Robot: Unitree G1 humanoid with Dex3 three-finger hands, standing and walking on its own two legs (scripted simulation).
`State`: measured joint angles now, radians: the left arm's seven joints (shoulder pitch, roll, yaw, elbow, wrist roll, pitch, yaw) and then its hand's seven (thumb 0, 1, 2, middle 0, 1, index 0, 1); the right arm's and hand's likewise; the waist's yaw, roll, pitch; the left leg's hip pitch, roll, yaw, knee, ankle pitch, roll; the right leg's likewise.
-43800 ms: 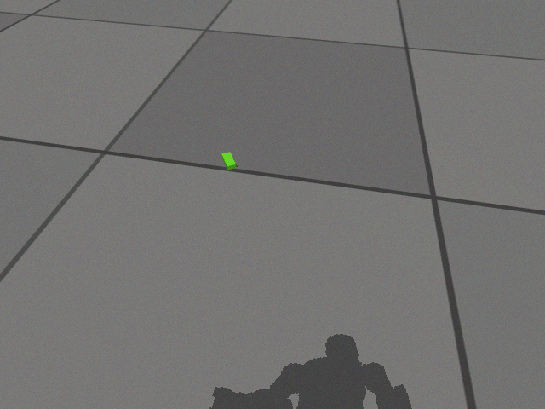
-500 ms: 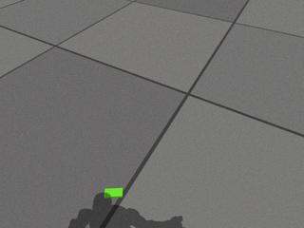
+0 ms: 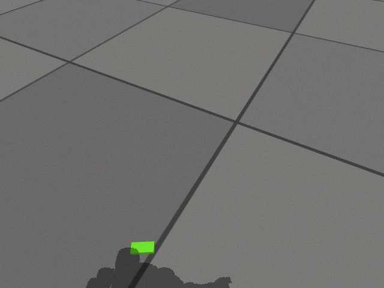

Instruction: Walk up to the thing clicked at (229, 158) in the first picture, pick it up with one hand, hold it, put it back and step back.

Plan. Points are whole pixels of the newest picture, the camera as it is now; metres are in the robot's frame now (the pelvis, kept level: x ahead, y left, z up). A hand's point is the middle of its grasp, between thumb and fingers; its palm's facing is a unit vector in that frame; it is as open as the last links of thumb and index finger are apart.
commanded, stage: stand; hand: left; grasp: from above
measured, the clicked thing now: (142, 247) +0.46 +0.26 -0.77
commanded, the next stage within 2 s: rise first in 0.60 s
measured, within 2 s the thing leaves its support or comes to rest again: neither
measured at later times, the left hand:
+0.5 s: hand out of the picture +0.07 +0.26 -0.16, palm faces -0.02 -0.94 -0.35, open 7.4 cm
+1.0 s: hand out of the picture +0.17 +0.26 -0.17, palm faces -0.03 -0.93 -0.36, open 10.0 cm
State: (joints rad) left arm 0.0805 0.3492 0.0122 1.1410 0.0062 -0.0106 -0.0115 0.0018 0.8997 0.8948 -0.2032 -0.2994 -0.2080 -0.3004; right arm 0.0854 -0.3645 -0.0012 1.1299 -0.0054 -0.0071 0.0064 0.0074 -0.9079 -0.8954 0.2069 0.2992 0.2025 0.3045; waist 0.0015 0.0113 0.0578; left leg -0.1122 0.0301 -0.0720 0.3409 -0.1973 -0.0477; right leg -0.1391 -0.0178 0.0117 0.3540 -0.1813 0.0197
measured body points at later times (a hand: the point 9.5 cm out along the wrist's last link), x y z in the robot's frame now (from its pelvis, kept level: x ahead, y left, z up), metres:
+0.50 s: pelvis +0.00 +0.00 +0.00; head +0.02 +0.00 +0.45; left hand +0.07 +0.31 -0.13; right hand +0.08 -0.30 -0.14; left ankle +0.00 +0.15 -0.75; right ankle +0.01 -0.13 -0.75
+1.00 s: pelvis +0.00 +0.01 -0.03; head +0.05 +0.01 +0.42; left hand +0.17 +0.31 -0.14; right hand +0.10 -0.26 -0.15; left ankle +0.00 +0.15 -0.75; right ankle +0.01 -0.13 -0.75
